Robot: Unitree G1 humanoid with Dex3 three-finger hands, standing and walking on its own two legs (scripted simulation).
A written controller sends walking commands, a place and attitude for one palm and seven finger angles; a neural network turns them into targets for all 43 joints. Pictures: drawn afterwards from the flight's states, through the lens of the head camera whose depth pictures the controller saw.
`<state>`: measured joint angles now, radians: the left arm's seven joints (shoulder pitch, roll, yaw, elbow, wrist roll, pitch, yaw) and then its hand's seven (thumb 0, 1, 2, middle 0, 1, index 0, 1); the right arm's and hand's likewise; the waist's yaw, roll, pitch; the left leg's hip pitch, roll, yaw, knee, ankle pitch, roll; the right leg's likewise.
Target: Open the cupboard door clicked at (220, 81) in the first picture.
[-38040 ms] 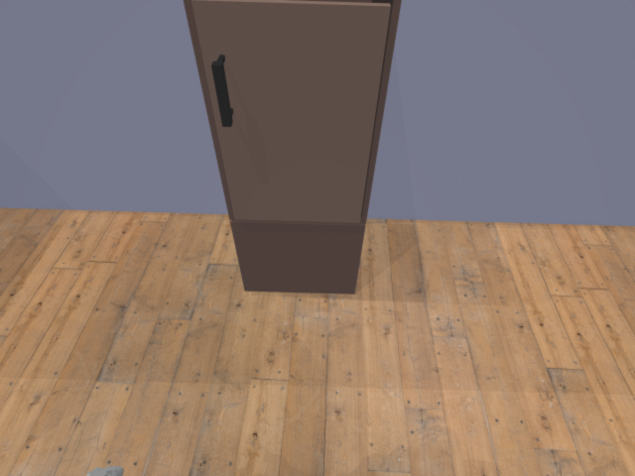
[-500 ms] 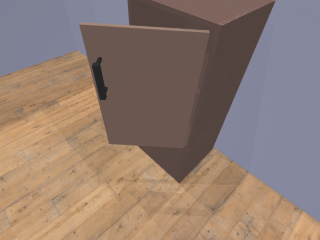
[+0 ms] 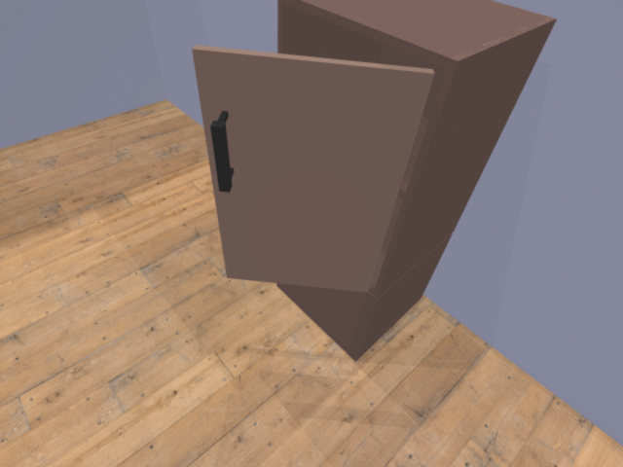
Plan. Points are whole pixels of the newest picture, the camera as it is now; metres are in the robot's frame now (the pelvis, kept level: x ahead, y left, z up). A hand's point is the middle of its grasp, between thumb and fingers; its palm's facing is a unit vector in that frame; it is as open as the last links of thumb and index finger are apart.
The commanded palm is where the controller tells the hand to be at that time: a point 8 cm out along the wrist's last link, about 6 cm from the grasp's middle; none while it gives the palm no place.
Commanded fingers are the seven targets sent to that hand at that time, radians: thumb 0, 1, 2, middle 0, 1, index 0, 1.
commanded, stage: shuffle to correct the standing spot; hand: left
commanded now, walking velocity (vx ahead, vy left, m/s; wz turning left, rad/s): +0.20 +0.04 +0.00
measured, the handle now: (224, 152) +0.61 +0.21 +0.07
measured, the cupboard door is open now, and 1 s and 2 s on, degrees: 42 42 42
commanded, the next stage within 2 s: come to a stop and stand still in 0.16 s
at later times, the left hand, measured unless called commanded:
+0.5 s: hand out of the picture +0.06 +0.16 -0.19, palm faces +0.05 -0.99 -0.13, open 7.3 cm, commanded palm none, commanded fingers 0.00 0.90 0.90 -0.20 -0.30 -0.20 -0.30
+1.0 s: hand out of the picture +0.05 +0.16 -0.17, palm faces -0.02 -0.99 -0.17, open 7.3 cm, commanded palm none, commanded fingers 0.00 0.90 0.90 -0.20 -0.30 -0.20 -0.30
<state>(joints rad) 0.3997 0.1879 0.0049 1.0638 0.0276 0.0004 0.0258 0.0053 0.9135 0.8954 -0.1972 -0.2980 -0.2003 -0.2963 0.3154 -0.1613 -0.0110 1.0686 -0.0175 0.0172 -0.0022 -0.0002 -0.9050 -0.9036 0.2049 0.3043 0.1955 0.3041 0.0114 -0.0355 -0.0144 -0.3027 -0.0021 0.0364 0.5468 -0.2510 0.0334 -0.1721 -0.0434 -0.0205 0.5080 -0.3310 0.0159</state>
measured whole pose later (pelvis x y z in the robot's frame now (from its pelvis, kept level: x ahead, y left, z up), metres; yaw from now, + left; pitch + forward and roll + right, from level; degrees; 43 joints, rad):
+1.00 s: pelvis +0.04 +0.00 +0.01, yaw -2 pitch -1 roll +0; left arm 0.32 0.15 -0.01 1.05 0.02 0.00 0.03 0.01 0.91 0.90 -0.20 -0.30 -0.20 -0.30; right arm 0.24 -0.16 -0.02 1.09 -0.01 0.01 -0.02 -0.01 -0.93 -0.90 0.20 0.30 0.19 0.30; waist 0.00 -0.02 0.00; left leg -0.26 0.04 0.11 0.44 -0.16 0.01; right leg -0.16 -0.01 -0.07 0.45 -0.28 -0.02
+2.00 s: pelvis +0.08 +0.00 +0.00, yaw -2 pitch +1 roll +1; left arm 0.48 0.19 0.03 0.41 -0.09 0.03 0.11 0.03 0.93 0.89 -0.20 -0.31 -0.21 -0.31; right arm 0.30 -0.18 0.00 0.92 0.03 -0.16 -0.05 0.01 -0.91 -0.90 0.20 0.30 0.20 0.30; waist 0.00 -0.03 0.00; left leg -0.26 0.00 0.12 0.49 -0.24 0.02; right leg -0.19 -0.04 -0.05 0.56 -0.36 -0.01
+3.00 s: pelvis +0.04 +0.00 -0.03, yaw -1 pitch +7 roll -1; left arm 0.19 0.32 0.33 0.19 -0.35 -0.33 -0.38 0.00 -0.18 0.43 -0.28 -1.00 -0.28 -0.99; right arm 0.27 -0.27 -0.01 0.61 0.05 -0.24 -0.09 0.01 -0.90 -0.90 0.20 0.30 0.20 0.30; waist 0.00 0.01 -0.07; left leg -0.62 0.05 0.05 0.83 -0.34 0.02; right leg -0.48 0.00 -0.08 0.81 -0.45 -0.01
